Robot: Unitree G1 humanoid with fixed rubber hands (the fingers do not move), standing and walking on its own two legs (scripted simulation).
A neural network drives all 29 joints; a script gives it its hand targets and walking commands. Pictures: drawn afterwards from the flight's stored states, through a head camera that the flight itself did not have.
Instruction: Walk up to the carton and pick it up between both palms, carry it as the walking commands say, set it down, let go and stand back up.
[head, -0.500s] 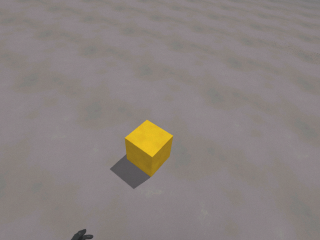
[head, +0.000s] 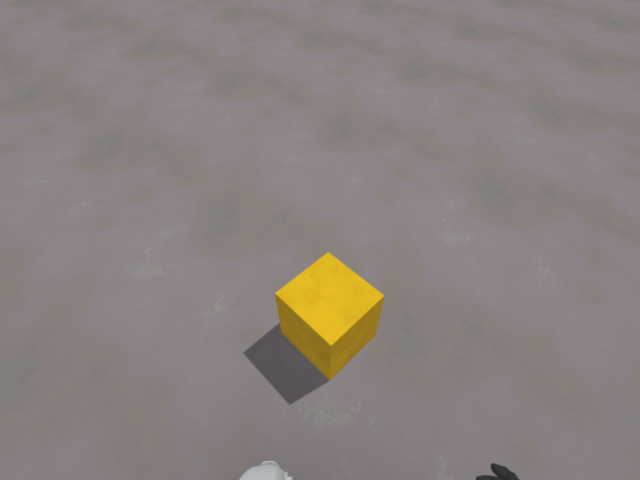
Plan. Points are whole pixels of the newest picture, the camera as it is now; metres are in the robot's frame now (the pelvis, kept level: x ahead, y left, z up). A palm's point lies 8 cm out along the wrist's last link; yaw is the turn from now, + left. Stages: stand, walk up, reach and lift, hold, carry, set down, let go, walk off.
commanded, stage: walk up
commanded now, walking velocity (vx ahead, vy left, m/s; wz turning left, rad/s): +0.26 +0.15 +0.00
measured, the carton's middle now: (328, 315) +0.70 +0.04 -0.63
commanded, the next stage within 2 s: none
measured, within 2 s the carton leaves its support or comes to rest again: neither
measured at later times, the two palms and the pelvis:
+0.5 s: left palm (160, 475) +0.15 +0.24 -0.11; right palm out of the picture +0.10 -0.24 -0.11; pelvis +0.06 +0.00 +0.02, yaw -2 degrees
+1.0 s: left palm out of the picture +0.04 +0.25 -0.14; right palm (488, 417) +0.26 -0.20 -0.11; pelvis +0.13 +0.02 +0.00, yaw +1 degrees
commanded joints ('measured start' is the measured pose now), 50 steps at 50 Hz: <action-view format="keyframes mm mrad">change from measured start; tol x32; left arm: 1 12 124 24 -82 -7 -27 20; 50 112 45 18 12 -8 28 27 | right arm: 1 243 -150 -82 28 -24 -17 -6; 41 -166 -26 -45 -76 -16 39 9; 50 213 -210 -102 18 -28 -21 -31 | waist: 1 -154 18 -185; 20 -87 196 -35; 24 30 -341 -47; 50 -118 176 -255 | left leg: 1 573 42 -33 -399 318 70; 4 731 442 -501 -534 511 232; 18 345 229 -208 -679 -32 182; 25 -162 -59 4 25 -194 41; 37 -214 4 -39 146 89 3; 46 419 -37 27 -444 153 37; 48 806 437 -454 -521 497 136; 50 655 420 -393 -620 196 148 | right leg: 1 -105 -144 124 39 706 -25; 3 -342 23 52 511 -190 34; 22 181 3 -38 -370 167 44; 28 102 -343 409 -602 -39 -99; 33 299 -361 401 -419 652 -64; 43 207 -372 322 -402 720 -147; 50 -310 -57 151 475 -102 29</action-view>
